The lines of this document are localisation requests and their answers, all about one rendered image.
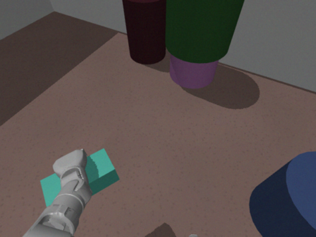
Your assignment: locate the left robot hand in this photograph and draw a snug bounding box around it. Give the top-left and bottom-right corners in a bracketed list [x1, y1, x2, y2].
[53, 149, 93, 193]

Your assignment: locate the potted plant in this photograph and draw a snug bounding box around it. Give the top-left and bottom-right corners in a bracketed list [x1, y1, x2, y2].
[165, 0, 244, 89]

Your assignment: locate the left robot arm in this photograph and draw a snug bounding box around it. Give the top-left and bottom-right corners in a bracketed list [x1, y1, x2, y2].
[22, 166, 92, 237]

